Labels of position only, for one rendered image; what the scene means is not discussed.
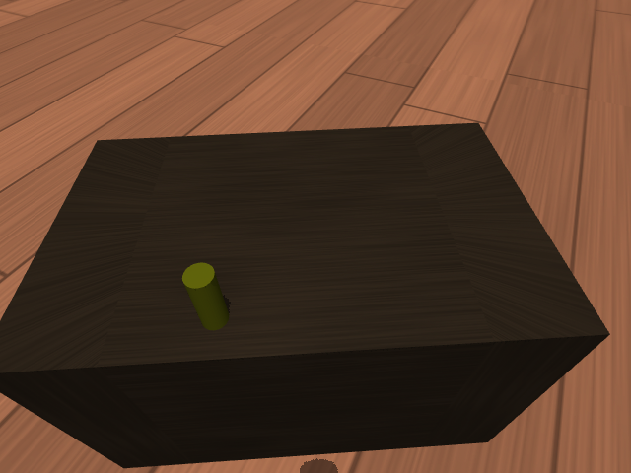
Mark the can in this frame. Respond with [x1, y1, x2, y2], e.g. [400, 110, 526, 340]
[182, 263, 229, 330]

